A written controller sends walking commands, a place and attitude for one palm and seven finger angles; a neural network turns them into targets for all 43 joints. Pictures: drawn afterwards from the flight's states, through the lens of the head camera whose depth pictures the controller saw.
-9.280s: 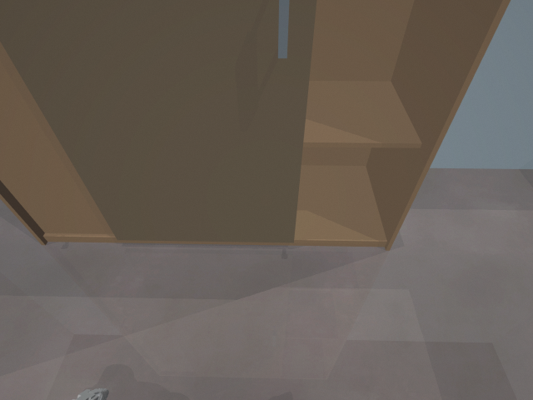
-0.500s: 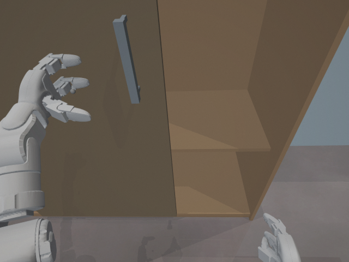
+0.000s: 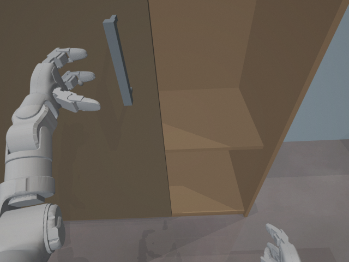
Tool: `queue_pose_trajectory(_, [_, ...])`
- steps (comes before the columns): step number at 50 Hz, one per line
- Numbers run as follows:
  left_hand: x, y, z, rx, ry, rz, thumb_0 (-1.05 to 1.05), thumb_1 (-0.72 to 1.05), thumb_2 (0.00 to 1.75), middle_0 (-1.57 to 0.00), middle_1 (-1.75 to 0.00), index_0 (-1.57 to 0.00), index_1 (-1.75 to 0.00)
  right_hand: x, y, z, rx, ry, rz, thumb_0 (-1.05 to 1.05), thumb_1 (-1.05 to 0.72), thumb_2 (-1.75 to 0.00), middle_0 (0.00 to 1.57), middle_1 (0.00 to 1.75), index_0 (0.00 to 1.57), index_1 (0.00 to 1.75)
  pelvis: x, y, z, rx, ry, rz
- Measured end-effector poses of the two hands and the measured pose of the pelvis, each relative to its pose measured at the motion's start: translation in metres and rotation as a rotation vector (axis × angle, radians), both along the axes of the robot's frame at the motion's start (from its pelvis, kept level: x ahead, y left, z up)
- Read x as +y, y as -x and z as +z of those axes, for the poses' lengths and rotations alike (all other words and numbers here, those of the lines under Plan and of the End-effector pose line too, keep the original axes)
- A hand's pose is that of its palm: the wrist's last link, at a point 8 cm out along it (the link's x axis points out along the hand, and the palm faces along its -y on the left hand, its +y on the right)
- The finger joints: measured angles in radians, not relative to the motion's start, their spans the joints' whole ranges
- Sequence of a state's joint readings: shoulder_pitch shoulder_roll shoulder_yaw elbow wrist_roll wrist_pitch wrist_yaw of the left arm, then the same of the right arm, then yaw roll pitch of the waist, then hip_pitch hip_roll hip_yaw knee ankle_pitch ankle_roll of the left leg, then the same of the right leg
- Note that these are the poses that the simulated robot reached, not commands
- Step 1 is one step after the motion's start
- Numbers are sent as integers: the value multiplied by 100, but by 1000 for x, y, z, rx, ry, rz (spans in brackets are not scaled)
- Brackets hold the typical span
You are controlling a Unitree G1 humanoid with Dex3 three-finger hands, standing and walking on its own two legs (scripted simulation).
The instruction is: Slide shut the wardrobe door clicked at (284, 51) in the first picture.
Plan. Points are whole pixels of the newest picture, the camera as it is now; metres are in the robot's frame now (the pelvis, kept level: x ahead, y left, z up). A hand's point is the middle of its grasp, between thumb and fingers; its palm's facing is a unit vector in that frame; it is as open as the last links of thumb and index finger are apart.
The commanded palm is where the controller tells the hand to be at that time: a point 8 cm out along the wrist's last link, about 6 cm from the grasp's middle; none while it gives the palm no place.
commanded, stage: move the hooked fingers beside the handle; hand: left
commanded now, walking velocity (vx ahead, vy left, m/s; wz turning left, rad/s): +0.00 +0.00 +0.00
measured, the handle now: (121, 63) +0.50 +0.16 +0.24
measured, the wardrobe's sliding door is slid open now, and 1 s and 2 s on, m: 0.42 0.42 0.42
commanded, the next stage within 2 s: feel for the door with the fingertips in 1.08 s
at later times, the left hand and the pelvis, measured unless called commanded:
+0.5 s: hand (90, 77) +0.42 +0.21 +0.25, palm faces +0.10 -0.99 +0.00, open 14.0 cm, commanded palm +0.39 +0.26 +0.24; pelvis +0.00 +0.00 +0.00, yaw -1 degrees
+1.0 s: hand (93, 75) +0.43 +0.20 +0.25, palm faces +0.09 -1.00 +0.00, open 14.0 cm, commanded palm +0.40 +0.26 +0.24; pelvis +0.00 +0.01 +0.00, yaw -1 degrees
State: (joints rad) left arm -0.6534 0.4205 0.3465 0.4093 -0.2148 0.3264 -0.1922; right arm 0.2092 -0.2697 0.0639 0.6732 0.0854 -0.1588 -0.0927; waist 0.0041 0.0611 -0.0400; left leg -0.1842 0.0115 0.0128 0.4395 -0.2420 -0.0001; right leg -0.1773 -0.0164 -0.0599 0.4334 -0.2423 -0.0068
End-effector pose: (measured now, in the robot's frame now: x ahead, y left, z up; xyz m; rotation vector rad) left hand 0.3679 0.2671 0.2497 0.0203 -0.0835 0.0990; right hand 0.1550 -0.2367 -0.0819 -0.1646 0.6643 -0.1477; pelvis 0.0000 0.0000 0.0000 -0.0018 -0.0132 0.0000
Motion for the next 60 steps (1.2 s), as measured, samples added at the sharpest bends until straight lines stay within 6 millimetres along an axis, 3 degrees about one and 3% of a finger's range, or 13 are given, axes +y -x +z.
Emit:
queue_pose_trajectory(17, [-7,-27,-2,24,12,6,-2,-50,30,-30,-120,-30,-120,-10,31,-8,79,19,-53,2,-91,-90,20,30,20,30,1,2,1,14,4,-8])
queue_pose_trajectory(27, [-7,-29,-7,28,11,9,-2,-50,30,-30,-120,-30,-120,-15,48,-12,113,20,-92,2,-91,-90,20,30,20,30,2,1,1,15,3,-21])
queue_pose_trajectory(41, [-2,-34,-10,46,15,19,-2,-50,30,-30,-120,-30,-120,-12,40,-9,97,33,-73,2,-91,-90,20,30,20,30,3,3,1,23,6,-12])
queue_pose_trajectory(51, [-13,-41,-6,24,21,-12,-2,-50,30,-30,-120,-30,-120,-10,41,-11,106,23,-78,2,-91,-90,20,30,20,30,5,-2,1,27,5,-16])
queue_pose_trajectory(60, [-11,-42,-10,18,9,15,-2,-50,30,-30,-120,-30,-120,-9,40,-12,115,16,-85,2,-91,-90,20,30,20,30,5,-5,1,26,4,-24])
